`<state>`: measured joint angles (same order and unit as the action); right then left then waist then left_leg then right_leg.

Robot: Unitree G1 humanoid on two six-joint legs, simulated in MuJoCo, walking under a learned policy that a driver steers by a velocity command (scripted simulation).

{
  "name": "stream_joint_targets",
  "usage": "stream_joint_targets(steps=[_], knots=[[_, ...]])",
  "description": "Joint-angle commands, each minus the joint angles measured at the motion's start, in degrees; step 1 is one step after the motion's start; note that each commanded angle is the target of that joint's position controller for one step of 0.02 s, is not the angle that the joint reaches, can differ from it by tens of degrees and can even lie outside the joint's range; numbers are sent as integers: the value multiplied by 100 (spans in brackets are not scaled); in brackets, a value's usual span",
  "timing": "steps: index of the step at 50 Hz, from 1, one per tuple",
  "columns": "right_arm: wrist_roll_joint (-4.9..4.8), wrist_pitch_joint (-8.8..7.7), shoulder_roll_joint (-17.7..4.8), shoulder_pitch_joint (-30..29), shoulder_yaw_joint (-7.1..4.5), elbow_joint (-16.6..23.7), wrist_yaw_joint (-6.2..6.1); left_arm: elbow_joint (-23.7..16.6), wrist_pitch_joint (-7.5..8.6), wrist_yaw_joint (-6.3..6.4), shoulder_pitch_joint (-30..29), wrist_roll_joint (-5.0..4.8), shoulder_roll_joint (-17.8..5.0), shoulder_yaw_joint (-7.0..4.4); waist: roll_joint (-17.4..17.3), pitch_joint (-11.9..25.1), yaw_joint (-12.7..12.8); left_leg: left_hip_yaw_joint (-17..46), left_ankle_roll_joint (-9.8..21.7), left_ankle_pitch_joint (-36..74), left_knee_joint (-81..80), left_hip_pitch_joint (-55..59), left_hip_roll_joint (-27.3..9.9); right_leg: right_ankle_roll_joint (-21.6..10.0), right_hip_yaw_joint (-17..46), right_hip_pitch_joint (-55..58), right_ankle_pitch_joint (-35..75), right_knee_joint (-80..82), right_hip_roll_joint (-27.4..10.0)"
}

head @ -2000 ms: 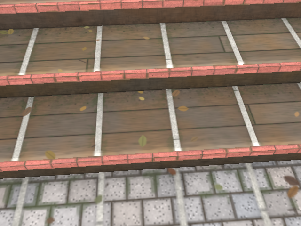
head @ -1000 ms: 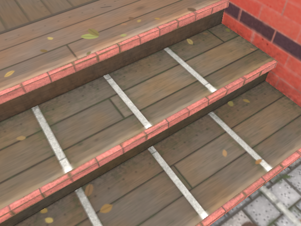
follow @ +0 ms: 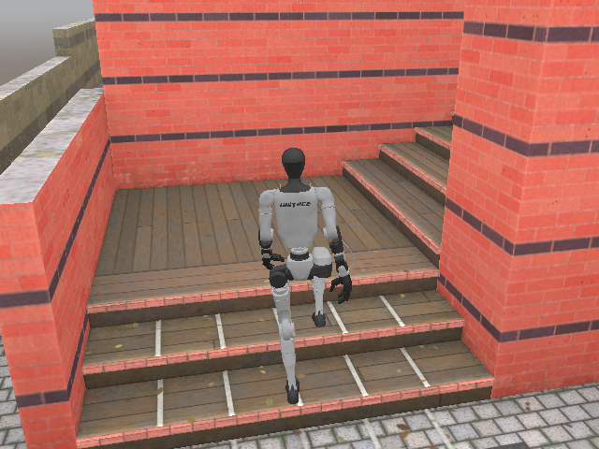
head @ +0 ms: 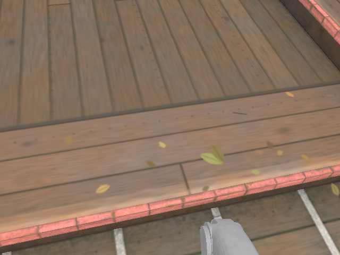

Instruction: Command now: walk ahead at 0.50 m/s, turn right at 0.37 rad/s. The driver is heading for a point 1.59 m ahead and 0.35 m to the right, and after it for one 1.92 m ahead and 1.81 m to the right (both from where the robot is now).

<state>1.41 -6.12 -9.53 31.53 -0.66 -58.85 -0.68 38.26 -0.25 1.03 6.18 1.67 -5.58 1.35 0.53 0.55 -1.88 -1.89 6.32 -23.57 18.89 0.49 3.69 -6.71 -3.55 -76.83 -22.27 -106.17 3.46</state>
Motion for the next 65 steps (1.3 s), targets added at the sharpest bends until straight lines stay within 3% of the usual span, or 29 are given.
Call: stream_joint_targets(steps=[1,3,5,6,7,8,11,15,18,20,24,28,31,32,33,34,35,37,39,43,46,52,55,56,57,58,59,61,65], knots=[[-173,59,-584,326,-1,28,-232,-1034,32,-161,-1320,23,-199,160,-188,-306,33,-8,-408,5951,-1541,-611,-1276,-131,-1106,1581,-172,2082,-164],[-349,-64,-1237,53,-75,337,-383,-716,-53,-168,-262,-231,-427,91,-667,691,594,-241,-245,10845,-522,-659,-1693,-272,-1527,4168,20,3367,278],[-394,-126,-1680,-134,-230,511,-372,-183,-69,-141,1126,-187,-1005,-171,-1032,1384,1217,-214,-420,12261,1726,357,-1945,-440,-1327,5104,-87,4608,674],[-327,-117,-1776,-428,-297,743,-357,-28,19,-189,1653,-86,-1266,-315,-1173,1657,1680,-306,-531,11055,3750,-437,-1760,-961,64,6237,-286,5265,366],[-236,-203,-1181,-601,-216,1235,-144,209,38,-223,1802,-134,-1791,-508,557,2052,1511,-288,-766,3709,6901,-2985,-213,-2091,3558,7751,-354,6920,-1148],[97,-276,-1480,-1014,-376,1597,56,81,-50,-68,1183,-163,-1792,-627,447,2383,1150,703,-611,1626,8638,-3657,389,-2207,6205,7624,553,8383,-1425],[159,-115,-167,-1635,-20,2362,2,629,229,3,931,-10,-1034,-492,-1066,-61,180,892,-204,1091,9134,-5054,-194,-1394,4388,5495,-65,8296,-1158],[228,309,-5,-1518,229,2702,-171,902,561,-162,753,-68,-1070,-439,-683,-418,-528,721,-143,748,7881,-5179,-693,-806,2044,4456,1205,8589,-356],[280,319,-260,-2360,161,2950,-135,925,745,-143,1408,-131,-1278,-446,-217,-92,2,71,-409,1359,7200,-5524,-743,-657,2075,5318,3529,8654,-289],[269,312,105,-2796,218,3070,-131,1109,774,-19,2452,-53,-1473,-521,405,344,442,-17,-416,466,9546,-7681,-656,-831,2856,7415,4260,8166,-769],[278,233,541,-4721,463,3811,-13,1319,610,-1,3429,-18,-1294,-510,178,-94,916,-204,-234,-774,9651,-9007,-484,-632,2943,7961,3170,8398,-655],[137,385,361,-4753,481,4120,126,1040,411,179,2578,-161,-1402,-624,356,-39,538,-308,-190,-91,6232,-5828,-616,-684,2565,6882,4997,10002,-1018],[-61,502,-148,-2259,122,3202,12,696,565,39,1844,-274,-2009,-777,818,1569,-626,-356,96,-61,5078,-1847,34,-345,1992,6529,9936,7916,-1068],[-12,413,-622,-1260,-87,2902,-39,649,702,-42,1567,-336,-2145,-858,480,2014,-1244,271,272,-124,3980,-854,-132,-143,1846,6457,9572,6376,-946],[153,310,-1165,-704,-303,2619,-44,537,843,-158,1662,-425,-1613,-788,-743,2448,-1207,2408,796,-789,2842,61,-1317,134,1560,5579,5340,4117,-139],[6,442,-1493,-1087,-418,2388,-90,279,791,-273,1897,-247,-1328,-747,-2136,2532,-613,5366,1350,-263,881,-141,-2186,400,1286,4596,1028,2314,682],[-145,468,-1025,-1792,-345,2417,-82,220,737,-340,2152,5,-1191,-717,-1286,1662,-121,5575,1423,-1128,603,-759,-2177,344,1339,3932,957,1450,362],[-85,344,-268,-2084,-200,1984,-74,16,540,-312,1637,116,-733,-549,76,156,152,4218,980,-1815,801,-2223,-1980,162,1145,3262,1039,1276,2],[80,151,103,-1691,-131,1422,-63,-292,348,-170,1173,67,-260,-341,148,-205,294,3175,796,-816,798,-2955,-1860,-1,1236,2973,641,671,11],[44,-91,-199,-1728,-189,942,78,-830,272,-25,594,36,-485,-270,-230,-508,773,1655,319,179,-233,-2988,-1501,-25,1421,2456,629,1975,-235],[-69,-53,-614,-1721,-251,1077,-31,-748,258,-243,382,-26,-957,-314,-248,-162,606,226,475,1517,-944,-2979,-867,312,297,4213,1753,4823,-436],[-26,-70,-1004,-535,-363,986,17,-829,417,-437,-779,-53,-643,-280,-384,-86,-256,425,355,3805,-790,20,-1250,173,-174,4388,1939,7225,-277],[-87,27,-1301,-405,-443,995,23,-592,527,-312,-18,54,-891,-429,-849,378,162,376,170,6044,743,278,-1275,5,-205,5725,1372,7948,159],[-163,50,-1285,-536,-454,1088,26,-375,586,-249,733,132,-1080,-527,-720,749,543,300,91,5417,1638,-336,-1179,-81,-4,6925,1712,8219,-44],[-198,34,-1042,-735,-381,1398,49,-287,626,-150,1599,286,-1455,-638,-259,1421,957,255,44,3398,2970,-1615,-979,-284,1103,8415,999,8175,-1225],[-332,35,-264,-332,-190,1693,67,-338,648,-109,1655,454,-1934,-698,1018,1885,607,7,-144,-645,4739,-3790,-215,-867,3524,9973,1682,8206,-2977],[-219,98,-849,-339,-336,1571,4,-365,567,-91,1705,241,-1725,-724,603,1980,774,439,-149,-477,5579,-4160,-259,-1170,4137,9393,1347,8627,-3027],[-140,111,-838,-1164,-364,1780,60,-223,619,-133,1157,63,-1041,-521,151,667,499,615,-214,408,5305,-4137,-618,-734,2506,7969,1372,9027,-2299],[68,411,-653,-1053,-375,1720,213,88,805,-89,1170,-41,-952,-476,354,101,93,546,-386,801,4969,-3799,-743,-281,1223,6964,2331,9561,-1815]])
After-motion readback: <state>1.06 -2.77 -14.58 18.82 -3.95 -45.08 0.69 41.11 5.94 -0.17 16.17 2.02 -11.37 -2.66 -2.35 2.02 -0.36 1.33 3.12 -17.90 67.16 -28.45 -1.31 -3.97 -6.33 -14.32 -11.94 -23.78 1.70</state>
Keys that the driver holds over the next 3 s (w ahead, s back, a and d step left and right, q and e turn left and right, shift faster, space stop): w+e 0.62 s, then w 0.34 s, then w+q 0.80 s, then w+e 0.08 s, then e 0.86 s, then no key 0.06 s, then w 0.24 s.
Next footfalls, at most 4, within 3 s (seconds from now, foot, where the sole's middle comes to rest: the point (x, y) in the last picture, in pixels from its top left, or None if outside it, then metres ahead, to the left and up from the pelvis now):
0.12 right None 0.27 -0.04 -0.62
0.64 left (163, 166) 0.67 0.01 -0.47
1.14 right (237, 131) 0.83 -0.28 -0.47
1.66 left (200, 66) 1.20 -0.17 -0.47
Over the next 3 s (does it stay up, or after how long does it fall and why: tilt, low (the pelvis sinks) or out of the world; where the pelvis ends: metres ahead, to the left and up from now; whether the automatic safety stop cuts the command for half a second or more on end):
stays up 1.37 -0.22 0.32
